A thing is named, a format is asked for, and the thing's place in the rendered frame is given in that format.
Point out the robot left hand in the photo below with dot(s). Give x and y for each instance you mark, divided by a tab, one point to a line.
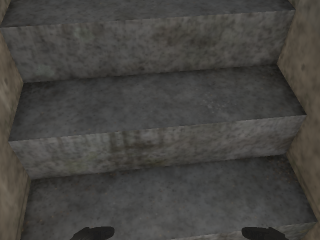
96	233

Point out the robot right hand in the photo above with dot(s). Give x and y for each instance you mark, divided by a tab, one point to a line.
259	233

